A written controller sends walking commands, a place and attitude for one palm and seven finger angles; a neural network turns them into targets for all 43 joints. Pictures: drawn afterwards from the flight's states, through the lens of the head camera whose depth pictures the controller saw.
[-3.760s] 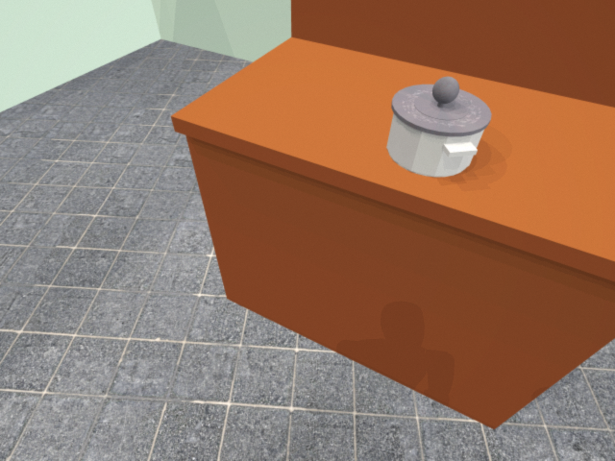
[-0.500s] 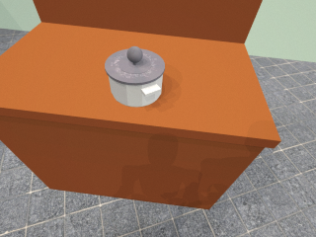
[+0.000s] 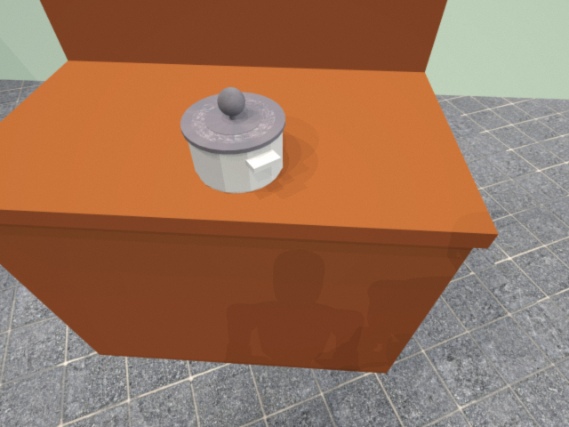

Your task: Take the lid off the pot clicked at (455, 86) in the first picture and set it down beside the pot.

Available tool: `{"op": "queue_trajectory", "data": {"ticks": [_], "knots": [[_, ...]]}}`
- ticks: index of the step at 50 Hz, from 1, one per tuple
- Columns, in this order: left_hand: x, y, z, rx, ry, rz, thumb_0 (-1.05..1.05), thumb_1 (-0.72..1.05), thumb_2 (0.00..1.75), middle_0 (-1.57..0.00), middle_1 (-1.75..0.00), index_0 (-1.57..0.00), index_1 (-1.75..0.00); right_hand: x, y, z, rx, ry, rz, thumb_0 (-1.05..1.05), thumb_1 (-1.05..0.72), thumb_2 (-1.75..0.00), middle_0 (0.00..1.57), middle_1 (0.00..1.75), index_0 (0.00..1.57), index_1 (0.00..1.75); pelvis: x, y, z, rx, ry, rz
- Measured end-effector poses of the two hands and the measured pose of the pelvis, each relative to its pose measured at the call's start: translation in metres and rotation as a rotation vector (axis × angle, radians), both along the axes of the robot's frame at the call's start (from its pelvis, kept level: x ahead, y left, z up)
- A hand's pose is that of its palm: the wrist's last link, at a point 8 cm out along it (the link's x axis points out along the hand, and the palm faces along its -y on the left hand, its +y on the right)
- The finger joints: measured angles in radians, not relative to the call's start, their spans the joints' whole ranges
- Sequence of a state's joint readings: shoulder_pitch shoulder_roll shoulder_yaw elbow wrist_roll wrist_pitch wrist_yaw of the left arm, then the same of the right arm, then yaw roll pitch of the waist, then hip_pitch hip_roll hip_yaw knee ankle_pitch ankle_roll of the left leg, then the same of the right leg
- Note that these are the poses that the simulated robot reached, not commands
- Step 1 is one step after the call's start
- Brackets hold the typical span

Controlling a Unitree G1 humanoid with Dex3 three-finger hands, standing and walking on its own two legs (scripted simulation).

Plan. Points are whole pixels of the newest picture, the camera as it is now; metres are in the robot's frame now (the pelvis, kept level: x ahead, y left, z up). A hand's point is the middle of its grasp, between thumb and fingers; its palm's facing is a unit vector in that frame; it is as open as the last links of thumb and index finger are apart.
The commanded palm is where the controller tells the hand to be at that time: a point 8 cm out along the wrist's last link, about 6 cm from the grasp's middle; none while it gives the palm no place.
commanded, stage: look again from close up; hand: left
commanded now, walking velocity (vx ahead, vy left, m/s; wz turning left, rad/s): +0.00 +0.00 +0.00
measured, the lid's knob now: (231, 101) +0.58 +0.12 +0.17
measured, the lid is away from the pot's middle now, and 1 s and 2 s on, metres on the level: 0.00 0.00 0.00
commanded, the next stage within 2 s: shuffle to correct the standing spot in 1.02 s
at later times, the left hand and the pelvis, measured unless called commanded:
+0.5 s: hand out of the picture +0.05 +0.17 -0.17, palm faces +0.00 -0.97 -0.22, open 7.3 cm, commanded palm none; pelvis +0.02 -0.01 +0.00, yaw -1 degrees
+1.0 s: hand out of the picture +0.06 +0.16 -0.17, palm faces +0.01 -0.98 -0.21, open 7.4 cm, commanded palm none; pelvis +0.03 -0.02 +0.00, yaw +0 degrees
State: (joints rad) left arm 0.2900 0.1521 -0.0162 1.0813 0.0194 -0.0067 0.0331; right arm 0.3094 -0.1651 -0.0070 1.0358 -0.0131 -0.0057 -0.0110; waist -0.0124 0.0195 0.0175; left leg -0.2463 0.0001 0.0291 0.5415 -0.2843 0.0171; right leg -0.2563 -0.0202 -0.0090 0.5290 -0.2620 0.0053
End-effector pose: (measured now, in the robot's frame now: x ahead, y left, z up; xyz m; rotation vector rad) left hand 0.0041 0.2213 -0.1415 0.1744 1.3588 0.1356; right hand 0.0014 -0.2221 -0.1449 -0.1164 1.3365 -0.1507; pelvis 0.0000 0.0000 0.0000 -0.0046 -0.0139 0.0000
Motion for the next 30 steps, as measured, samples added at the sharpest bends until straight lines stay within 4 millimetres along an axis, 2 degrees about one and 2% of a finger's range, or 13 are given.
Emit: {"op": "queue_trajectory", "data": {"ticks": [4, 10, 30], "knots": [[0.001, 0.007, 0.005, 0.024, -0.007, 0.005, 0.0, 0.9, 0.9, -0.2, -0.3, -0.2, -0.3, 0.002, 0.006, -0.006, 0.02, -0.005, 0.001, 0.01, -0.91, -0.9, 0.2, 0.3, 0.2, 0.3, 0.003, 0.002, -0.001, 0.007, 0.0, -0.002], [0.008, 0.01, 0.01, 0.046, -0.006, 0.007, 0.0, 0.9, 0.9, -0.2, -0.3, -0.2, -0.3, 0.008, 0.005, -0.007, 0.027, -0.004, -0.002, 0.02, -0.93, -0.9, 0.2, 0.3, 0.2, 0.3, 0.009, 0.0, 0.0, 0.016, 0.003, -0.01], [0.044, -0.009, 0.004, 0.016, -0.029, -0.002, 0.01, 0.91, 0.9, -0.2, -0.3, -0.2, -0.3, 0.04, -0.019, 0.001, -0.018, -0.001, 0.005, 0.01, -0.92, -0.9, 0.2, 0.3, 0.2, 0.3, 0.026, -0.016, 0.003, 0.017, 0.011, -0.013]]}}
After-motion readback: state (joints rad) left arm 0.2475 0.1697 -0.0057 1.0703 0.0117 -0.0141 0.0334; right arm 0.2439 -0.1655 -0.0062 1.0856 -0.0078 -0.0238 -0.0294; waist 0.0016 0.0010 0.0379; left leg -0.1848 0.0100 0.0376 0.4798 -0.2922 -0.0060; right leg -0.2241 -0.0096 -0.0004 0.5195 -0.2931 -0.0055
